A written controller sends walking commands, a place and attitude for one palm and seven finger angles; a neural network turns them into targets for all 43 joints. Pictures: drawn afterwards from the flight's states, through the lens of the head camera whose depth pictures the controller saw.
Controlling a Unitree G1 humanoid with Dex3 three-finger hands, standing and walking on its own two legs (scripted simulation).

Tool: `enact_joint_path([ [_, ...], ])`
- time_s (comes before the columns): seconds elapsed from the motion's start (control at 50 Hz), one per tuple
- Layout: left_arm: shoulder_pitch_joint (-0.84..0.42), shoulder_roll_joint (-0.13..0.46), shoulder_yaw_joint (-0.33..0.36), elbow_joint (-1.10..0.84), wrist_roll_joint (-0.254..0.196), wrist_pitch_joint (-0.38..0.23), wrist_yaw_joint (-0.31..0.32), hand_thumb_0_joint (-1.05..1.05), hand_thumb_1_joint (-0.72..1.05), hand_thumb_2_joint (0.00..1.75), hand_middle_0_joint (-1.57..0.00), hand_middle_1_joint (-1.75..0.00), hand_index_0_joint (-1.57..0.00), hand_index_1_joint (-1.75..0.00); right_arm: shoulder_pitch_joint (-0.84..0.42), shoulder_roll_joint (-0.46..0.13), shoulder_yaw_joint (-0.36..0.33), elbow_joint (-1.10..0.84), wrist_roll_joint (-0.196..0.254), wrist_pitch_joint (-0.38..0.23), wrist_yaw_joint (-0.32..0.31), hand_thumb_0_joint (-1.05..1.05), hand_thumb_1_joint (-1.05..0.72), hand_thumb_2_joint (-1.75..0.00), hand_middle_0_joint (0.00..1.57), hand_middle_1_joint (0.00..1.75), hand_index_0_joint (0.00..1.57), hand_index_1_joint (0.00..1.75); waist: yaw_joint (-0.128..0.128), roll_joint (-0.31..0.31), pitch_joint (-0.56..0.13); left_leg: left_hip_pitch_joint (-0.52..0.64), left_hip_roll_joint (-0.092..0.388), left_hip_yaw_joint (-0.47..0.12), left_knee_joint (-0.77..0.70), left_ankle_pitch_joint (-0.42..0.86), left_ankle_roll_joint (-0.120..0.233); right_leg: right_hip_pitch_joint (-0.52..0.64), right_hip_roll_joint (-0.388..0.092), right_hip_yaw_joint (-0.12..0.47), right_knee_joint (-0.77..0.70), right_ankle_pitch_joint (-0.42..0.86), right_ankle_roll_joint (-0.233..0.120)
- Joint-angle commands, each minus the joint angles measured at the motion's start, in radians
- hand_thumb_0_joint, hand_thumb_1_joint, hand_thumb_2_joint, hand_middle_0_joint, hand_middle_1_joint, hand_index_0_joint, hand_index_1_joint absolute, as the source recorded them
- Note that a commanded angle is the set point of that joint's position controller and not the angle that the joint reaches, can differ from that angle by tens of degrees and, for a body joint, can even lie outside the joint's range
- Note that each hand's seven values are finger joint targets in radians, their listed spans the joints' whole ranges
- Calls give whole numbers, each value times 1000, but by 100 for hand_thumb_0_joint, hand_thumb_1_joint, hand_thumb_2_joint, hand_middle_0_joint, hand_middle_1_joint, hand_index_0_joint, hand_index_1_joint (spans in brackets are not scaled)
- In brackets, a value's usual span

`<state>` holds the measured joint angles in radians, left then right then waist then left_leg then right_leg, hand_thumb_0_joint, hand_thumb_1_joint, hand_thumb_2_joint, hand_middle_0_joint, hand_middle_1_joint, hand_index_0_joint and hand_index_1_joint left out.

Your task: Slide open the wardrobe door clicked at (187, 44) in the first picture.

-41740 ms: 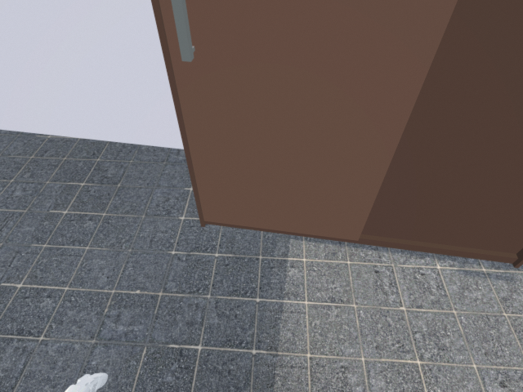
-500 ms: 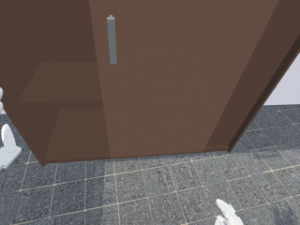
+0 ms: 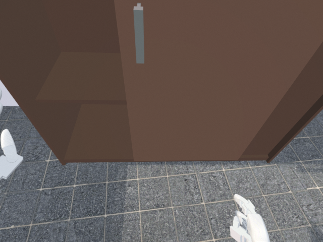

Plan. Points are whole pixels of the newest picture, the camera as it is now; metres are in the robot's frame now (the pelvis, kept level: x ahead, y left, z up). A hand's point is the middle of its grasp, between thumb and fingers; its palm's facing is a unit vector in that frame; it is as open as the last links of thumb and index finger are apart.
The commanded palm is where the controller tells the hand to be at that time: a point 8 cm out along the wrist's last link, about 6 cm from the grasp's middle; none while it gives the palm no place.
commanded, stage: stop stepping back and stand still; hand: left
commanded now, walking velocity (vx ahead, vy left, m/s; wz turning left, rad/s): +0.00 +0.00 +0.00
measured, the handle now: (139, 34) +0.67 +0.12 +0.17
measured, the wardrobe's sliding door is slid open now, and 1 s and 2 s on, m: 0.46 0.46 0.46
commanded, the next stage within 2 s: let the arm hang, fingers relaxed in 0.16 s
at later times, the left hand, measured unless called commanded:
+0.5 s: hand out of the picture +0.10 +0.20 -0.13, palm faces -0.04 -0.96 -0.27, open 7.4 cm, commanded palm none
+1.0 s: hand out of the picture -0.03 +0.22 -0.17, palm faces +0.02 -0.97 -0.25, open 7.4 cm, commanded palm none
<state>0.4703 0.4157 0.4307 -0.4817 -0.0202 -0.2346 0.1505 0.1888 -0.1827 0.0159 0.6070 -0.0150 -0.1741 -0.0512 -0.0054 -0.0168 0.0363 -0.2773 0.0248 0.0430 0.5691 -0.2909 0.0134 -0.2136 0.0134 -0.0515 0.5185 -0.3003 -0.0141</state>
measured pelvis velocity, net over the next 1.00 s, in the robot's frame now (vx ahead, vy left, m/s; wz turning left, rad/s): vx -0.03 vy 0.02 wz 0.02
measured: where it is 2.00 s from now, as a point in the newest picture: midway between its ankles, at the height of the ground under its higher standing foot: outside the picture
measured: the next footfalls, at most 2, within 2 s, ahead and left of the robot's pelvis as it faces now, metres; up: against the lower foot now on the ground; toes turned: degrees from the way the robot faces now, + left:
none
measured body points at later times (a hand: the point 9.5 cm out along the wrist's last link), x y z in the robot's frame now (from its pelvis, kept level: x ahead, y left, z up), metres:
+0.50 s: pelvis -0.02 +0.01 -0.01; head -0.01 -0.01 +0.44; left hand +0.10 +0.25 -0.11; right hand +0.10 -0.26 -0.13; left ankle +0.01 +0.11 -0.73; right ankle -0.02 -0.11 -0.73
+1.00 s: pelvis -0.03 +0.02 +0.01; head -0.01 +0.02 +0.46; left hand -0.03 +0.27 -0.15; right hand -0.03 -0.20 -0.16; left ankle +0.01 +0.11 -0.73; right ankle -0.02 -0.11 -0.73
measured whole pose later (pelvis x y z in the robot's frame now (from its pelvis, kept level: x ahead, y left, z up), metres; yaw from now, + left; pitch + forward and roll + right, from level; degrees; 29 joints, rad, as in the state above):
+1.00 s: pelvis -0.03 +0.02 +0.01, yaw +1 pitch +0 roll -1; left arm 0.26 0.21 0.01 1.10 0.01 0.01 0.02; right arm 0.28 -0.16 0.00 1.08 -0.03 0.02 -0.02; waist -0.01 0.03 0.03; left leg -0.28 -0.02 0.05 0.46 -0.18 0.05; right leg -0.23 -0.03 -0.05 0.44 -0.22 0.01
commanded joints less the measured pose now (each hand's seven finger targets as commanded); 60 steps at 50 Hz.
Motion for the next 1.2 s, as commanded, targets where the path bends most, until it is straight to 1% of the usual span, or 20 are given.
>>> enact_joint_path([
  [0.0, 118, 157, 135, -159, -26, -45, 16, 0, 90, 90, -20, -30, -20, -30, -17, -141, -66, -136, 19, -11, -3, 0, -90, -90, 20, 30, 20, 30, -3, 16, -252, 33, 62, -38, -16, 423, -13, 183, -126, 152, -40, 625, -32],
  [0.06, 121, 154, 129, -120, -35, -32, 16, 0, 90, 90, -20, -30, -20, -30, -25, -139, -59, -140, 19, 5, -14, 0, -90, -90, 20, 30, 20, 30, -5, 2, -249, 64, 68, -37, -49, 472, -11, 162, -110, 125, -28, 651, -13],
  [0.1, 88, 162, 121, -129, -34, -28, 14, 0, 90, 90, -20, -30, -20, -30, -38, -143, -57, -146, 19, 13, -24, 0, -90, -90, 20, 30, 20, 30, -1, 31, -236, 82, 80, -46, -76, 490, -4, 136, -89, 101, -31, 586, 2],
  [0.22, -20, 161, 85, -166, -23, -25, 18, 0, 90, 90, -20, -30, -20, -30, -60, -150, -52, -149, 14, 7, -41, 0, -90, -90, 20, 30, 20, 30, 11, 73, -177, 53, 82, -72, -144, 350, 8, 110, -64, 92, -72, 372, 10],
  [0.24, -35, -18, -360, 591, 20, 98, -97, 0, 90, 90, -20, -30, -20, -30, -127, -260, -90, 52, 40, -45, 56, 0, -90, -90, 20, 30, 20, 30, -44, 56, -90, 55, 102, -74, -15, 475, 3, -63, -129, 20, 29, 389, -8],
  [0.26, -76, 9, -311, 619, 38, 197, -133, 0, 90, 90, -20, -30, -20, -30, -58, -321, -104, 66, 27, 39, 64, 0, -90, -90, 20, 30, 20, 30, -20, 91, -122, 26, 125, -89, -60, 428, 11, -65, -147, 69, 3, 279, -18],
  [0.3, -99, -14, -314, 667, 44, 229, -148, 0, 90, 90, -20, -30, -20, -30, -53, -276, -88, 57, 15, 87, 58, 0, -90, -90, 20, 30, 20, 30, -6, 113, -100, -84, 149, -130, -107, 243, 51, -67, -108, 35, 55, 76, -11],
  [0.32, -131, -11, -324, 718, 46, 229, -152, 0, 90, 90, -20, -30, -20, -30, -61, -270, -75, 55, 8, 101, 58, 0, -90, -90, 20, 30, 20, 30, 0, 83, -82, -131, 149, -166, -136, 210, 67, -48, -92, 31, 74, 32, -10],
  [0.36, -150, -7, -346, 824, 47, 226, -152, 0, 90, 90, -20, -30, -20, -30, -60, -247, -57, 67, -2, 119, 57, 0, -90, -90, 20, 30, 20, 30, 12, -54, -107, -130, 122, -169, -119, 199, 60, 3, -103, 59, 25, 65, -17],
  [0.4, -200, 10, -359, 952, 53, 219, -150, 0, 90, 90, -20, -30, -20, -30, -41, -238, -55, 106, -9, 133, 54, 0, -90, -90, 20, 30, 20, 30, -2, -183, -137, -60, 61, -128, -49, 194, 34, -20, -163, 130, -46, 143, -44],
  [0.42, -227, 9, -368, 1008, 51, 222, -148, 0, 90, 90, -20, -30, -20, -30, -26, -221, -53, 128, -11, 144, 53, 0, -90, -90, 20, 30, 20, 30, -14, -211, -130, -19, 33, -104, -23, 168, 24, -58, -192, 154, -82, 148, -60],
  [0.46, -269, -8, -391, 1096, 44, 234, -141, 0, 90, 90, -20, -30, -20, -30, 3, -185, -40, 169, -15, 166, 51, 0, -90, -90, 20, 30, 20, 30, -31, -151, -105, 30, 15, -80, -22, 152, 12, -106, -204, 158, -116, 109, -73],
  [0.48, -276, -16, -398, 1138, 42, 235, -139, 0, 90, 90, -20, -30, -20, -30, 5, -179, -35, 191, -16, 170, 50, 0, -90, -90, 20, 30, 20, 30, -31, -73, -103, 44, 19, -86, -46, 168, 12, -103, -193, 154, -114, 96, -66],
  [0.52, -264, -32, -406, 1219, 37, 236, -136, 0, 90, 90, -20, -30, -20, -30, -7, -172, -30, 226, -16, 174, 47, 0, -90, -90, 20, 30, 20, 30, -20, 63, -81, 34, 45, -116, -108, 163, 17, -83, -153, 133, -115, 42, -43],
  [0.6, -202, -66, -393, 1345, 37, 234, -132, 0, 90, 90, -20, -30, -20, -30, 12, -154, -34, 289, -17, 178, 37, 0, -90, -90, 20, 30, 20, 30, 4, 199, -71, -49, 61, -135, -179, 29, 21, 20, -124, 113, -145, -3, -35],
  [0.62, -199, -61, -396, 1370, 35, 234, -132, 0, 90, 90, -20, -30, -20, -30, 18, -149, -34, 305, -16, 180, 36, 0, -90, -90, 20, 30, 20, 30, 5, 199, -66, -54, 58, -133, -185, -1, 19, 24, -123, 116, -154, -15, -38],
  [0.72, -211, -72, -397, 1449, 36, 236, -134, 0, 90, 90, -20, -30, -20, -30, 91, -143, -45, 362, -14, 188, 29, 0, -90, -90, 20, 30, 20, 30, -8, 59, -18, -54, 57, -134, -201, -86, 23, -30, -121, 111, -200, -115, -41],
  [0.82, -199, -94, -402, 1504, 35, 232, -130, 0, 90, 90, -20, -30, -20, -30, 132, -124, -47, 406, -10, 181, 26, 0, -90, -90, 20, 30, 20, 30, -8, -22, -18, -28, 66, -131, -211, -27, 31, -31, -120, 103, -199, -72, -33],
  [1.04, -168, -127, -409, 1564, 37, 229, -123, 0, 90, 90, -20, -30, -20, -30, 107, -101, -38, 456, -7, 167, 24, 0, -90, -90, 20, 30, 20, 30, 8, 25, 0, -24, 86, -151, -278, 15, 39, 10, -106, 73, -156, 47, -11],
  [1.18, -180, -142, -411, 1578, 37, 226, -122, 0, 90, 90, -20, -30, -20, -30, 88, -93, -35, 471, -7, 162, 22, 0, -90, -90, 20, 30, 20, 30, 2, 40, -2, 10, 80, -138, -281, 71, 34, 14, -114, 71, -161, 78, -4],
])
